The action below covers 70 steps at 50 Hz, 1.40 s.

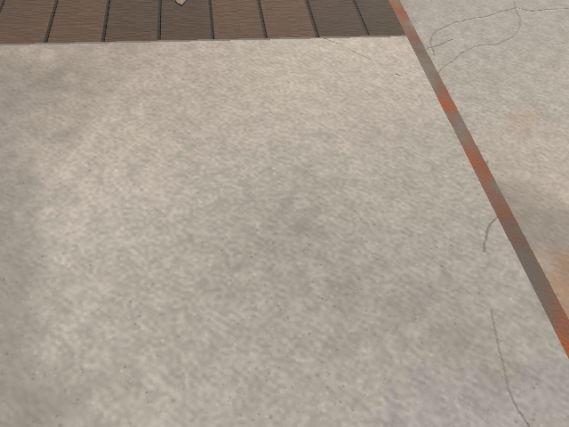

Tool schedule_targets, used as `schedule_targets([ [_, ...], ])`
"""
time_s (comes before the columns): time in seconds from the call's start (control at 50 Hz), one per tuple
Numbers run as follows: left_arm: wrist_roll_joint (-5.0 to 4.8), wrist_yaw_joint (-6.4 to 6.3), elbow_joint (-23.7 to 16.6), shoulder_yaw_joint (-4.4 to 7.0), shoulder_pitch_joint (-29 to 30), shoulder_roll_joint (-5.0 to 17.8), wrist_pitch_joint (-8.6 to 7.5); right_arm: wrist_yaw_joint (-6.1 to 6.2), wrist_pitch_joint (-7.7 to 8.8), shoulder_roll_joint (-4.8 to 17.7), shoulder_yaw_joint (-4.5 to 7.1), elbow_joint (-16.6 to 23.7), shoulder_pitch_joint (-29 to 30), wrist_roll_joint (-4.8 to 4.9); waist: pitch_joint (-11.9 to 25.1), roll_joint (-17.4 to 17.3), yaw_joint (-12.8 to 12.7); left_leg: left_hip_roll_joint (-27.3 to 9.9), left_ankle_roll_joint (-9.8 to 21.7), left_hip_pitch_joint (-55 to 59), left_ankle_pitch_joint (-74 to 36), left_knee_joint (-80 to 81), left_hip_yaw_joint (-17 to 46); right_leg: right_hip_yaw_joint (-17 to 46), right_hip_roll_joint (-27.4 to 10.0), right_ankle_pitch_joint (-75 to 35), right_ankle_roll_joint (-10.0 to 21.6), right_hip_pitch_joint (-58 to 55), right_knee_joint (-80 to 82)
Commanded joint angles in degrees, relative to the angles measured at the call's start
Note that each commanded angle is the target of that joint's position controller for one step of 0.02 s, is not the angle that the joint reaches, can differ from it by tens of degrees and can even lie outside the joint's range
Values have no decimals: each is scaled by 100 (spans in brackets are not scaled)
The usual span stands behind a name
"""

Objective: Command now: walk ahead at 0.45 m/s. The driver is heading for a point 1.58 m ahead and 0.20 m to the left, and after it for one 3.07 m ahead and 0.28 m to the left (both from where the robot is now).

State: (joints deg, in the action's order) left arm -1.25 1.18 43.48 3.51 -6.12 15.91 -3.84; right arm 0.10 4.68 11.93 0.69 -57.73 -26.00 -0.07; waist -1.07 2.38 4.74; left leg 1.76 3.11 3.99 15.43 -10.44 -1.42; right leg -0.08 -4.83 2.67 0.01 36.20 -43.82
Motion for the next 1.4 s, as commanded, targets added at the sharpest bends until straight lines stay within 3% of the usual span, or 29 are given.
schedule_targets([
  [0.02, -30, 77, -658, -71, 1123, 60, -122, 87, 31, 1087, 199, 187, -214, 32, -697, -751, 98, -1267, 657, -530, -1984, 549, 603, -277, 224, -583, -27, 58, 877],
  [0.12, -38, 193, -789, -13, 1270, 332, -205, 105, -36, 1221, 290, 155, -178, 86, -565, -813, -237, -1641, 558, 260, -3543, -60, 502, -201, 389, -226, 384, -333, 1442],
  [0.18, -34, 72, -203, 277, -769, 886, -151, 116, -155, 1296, 321, 283, 60, 1, 864, -942, -1316, -1314, 260, -285, -5518, -2555, 228, -316, 635, -126, 860, -3203, 1412],
  [0.2, 48, -14, 32, 366, -1814, 1300, -96, 120, -139, 1012, 215, 446, -43, -127, 1753, -56, -1520, -875, 134, -1746, -3143, -4461, 75, 1188, -613, 153, 1210, -5081, 1210],
  [0.22, 105, 73, 161, 331, -1863, 1374, -119, 27, -13, 162, 2, 398, -911, -9, 2580, 1464, -919, 233, -109, -3618, 1655, -6218, 613, 4162, -1819, 1737, 2147, -6418, 2216],
  [0.24, 54, 68, 157, 197, -1565, 780, -128, -22, 138, 928, 175, 448, -250, 172, 1796, 769, -1127, -84, 4, -4214, 1645, -6743, 1064, 4187, -1558, 2331, 1839, -5752, 2770],
  [0.26, 39, 52, 111, 133, -1042, 614, -147, -38, 218, 1180, 263, 681, 386, 311, 831, 479, -987, -368, 77, -4463, 1074, -6678, 840, 3221, -1383, 1963, 1601, -4803, 2931],
  [0.28, 65, 69, 74, 108, -646, 561, -182, 5, 252, 1105, 253, 740, 664, 275, 426, -139, -787, -659, 58, -4215, 539, -6399, 721, 2561, -1178, 1142, 1492, -3919, 3106],
  [0.34, 162, 112, 151, 52, -345, 348, -268, 34, 98, 812, 279, 723, 461, 139, 225, 32, -322, -1028, -62, -3501, 26, -5801, 696, 1542, -746, 223, 1442, -2772, 3543],
  [0.46, 102, -36, 488, 105, -821, 690, -280, 47, -12, 743, 245, 1208, 1558, 6, -285, -33, -484, -1143, -406, -4171, -1295, -3976, 465, 724, -543, -172, 1429, -2440, 3935],
  [0.62, -15, -116, 907, 137, -1640, 911, -81, -184, 114, 760, 170, 1727, 2893, 109, -356, 4, -886, -704, -202, -4006, -1822, -1994, 281, 504, -862, -428, 1117, -3676, 3427],
  [0.66, -10, -141, 929, 166, -1583, 988, -5, -233, 136, 906, 218, 1750, 2731, 112, -205, 111, -708, -603, -47, -3713, -1342, -1856, 236, 552, -1003, -987, 997, -4027, 3073],
  [0.7, 30, -152, 885, 144, -1389, 970, 72, -208, 143, 1233, 405, 1438, 1586, 105, 490, 141, -74, -267, 218, -2124, -1160, -1671, -70, 259, -672, -2537, 780, -3909, 1697],
  [0.72, 121, -166, 765, 41, -1429, 759, 78, -154, 128, 1600, 540, 1188, 531, 54, 1325, -187, 305, -837, 518, -441, -1313, -1910, 512, 19, -359, -1804, 594, -3020, 176],
  [0.74, 125, -104, 702, -172, -2159, 44, -40, -149, 76, 2148, 681, 1048, -18, -15, 2107, -1593, 63, -2215, 1428, 1760, -158, -1529, 3163, -231, 662, 778, 142, -563, -2071],
  [0.76, 53, -82, 800, -122, -2005, 333, -171, -175, 73, 1631, 530, 1061, -74, 20, 2285, -1553, 185, -2390, 1451, 1867, 406, -723, 4369, 646, 759, 2993, 201, 175, -2842],
  [0.78, -122, -51, 644, 13, -1502, 815, -250, -177, 88, 1359, 430, 1126, 408, 36, 1397, -1194, 104, -2236, 1171, 1166, 527, -627, 3576, 712, 424, 2688, 315, 654, -3141],
  [0.82, -47, -104, 535, 24, -968, 760, -260, -192, 104, 1065, 341, 1279, 1225, -8, 441, -562, -223, -1800, 973, -435, -478, -313, 2269, 437, -106, 1726, 321, 388, -2566],
  [0.86, 21, -128, 615, 39, -1155, 574, -118, -216, 160, 891, 298, 1272, 1447, -55, 310, -761, -511, -1466, 885, -1148, -1030, 26, 1635, 452, -327, 1255, 253, -247, -2140],
  [0.98, 115, -147, 366, 25, -419, 387, -7, -88, 163, 1137, 366, 965, 968, -6, -27, -547, -433, -1350, 981, -1112, -1896, 393, 887, 346, -380, 3, -47, 350, -693],
  [1.16, 27, 86, -128, -77, 1059, 272, -169, 28, -34, 1275, 411, 508, 207, 88, -411, -549, -12, -1565, 805, -98, -1917, 138, 572, 100, -8, -577, 128, 323, 1343],
  [1.22, 21, 160, -133, -20, 853, 456, -215, 68, -116, 1369, 461, 482, 325, 108, -215, -675, -263, -1717, 668, 282, -2896, -351, 595, 5, 157, 20, 352, -170, 1544],
  [1.26, 40, 117, 230, 178, -353, 797, -219, 80, -181, 1341, 441, 534, 520, 87, 541, -689, -914, -1359, 456, 38, -4448, -1745, 296, -308, 512, 15, 616, -1949, 1716],
  [1.28, 98, 60, 492, 302, -1402, 1146, -206, 91, -182, 1175, 351, 653, 490, 15, 1342, -359, -1284, -1061, 272, -1005, -3482, -3244, 97, 400, -144, -138, 934, -3721, 1446],
  [1.3, 126, 37, 638, 434, -1991, 1645, -151, 17, -56, 490, 148, 710, -205, -15, 2116, 1003, -1047, -11, -189, -3485, -507, -5493, -66, 3044, -1534, 920, 1872, -5928, 1775],
  [1.32, 63, 45, 638, 277, -1963, 1160, -143, -6, 89, 760, 195, 637, 11, 61, 2236, 958, -1177, 98, -133, -4244, 1786, -6276, 788, 4146, -1710, 1464, 1881, -5991, 2546],
  [1.34, 43, 36, 577, 189, -1480, 932, -151, -45, 185, 1179, 320, 816, 522, 243, 1335, 688, -1096, -251, -32, -4737, 1480, -6546, 831, 3338, -1543, 1627, 1598, -5253, 2681],
  [1.36, 61, 31, 464, 140, -990, 778, -152, -30, 218, 1197, 318, 903, 854, 269, 790, 302, -918, -586, 2, -4657, 918, -6308, 626, 2598, -1331, 1277, 1430, -4372, 2832],
  [1.4, 161, 61, 417, 44, -494, 461, -195, 25, 136, 1083, 373, 906, 940, 130, 272, 226, -553, -965, -49, -4056, 231, -5648, 576, 1700, -916, 527, 1264, -3090, 3227],
])
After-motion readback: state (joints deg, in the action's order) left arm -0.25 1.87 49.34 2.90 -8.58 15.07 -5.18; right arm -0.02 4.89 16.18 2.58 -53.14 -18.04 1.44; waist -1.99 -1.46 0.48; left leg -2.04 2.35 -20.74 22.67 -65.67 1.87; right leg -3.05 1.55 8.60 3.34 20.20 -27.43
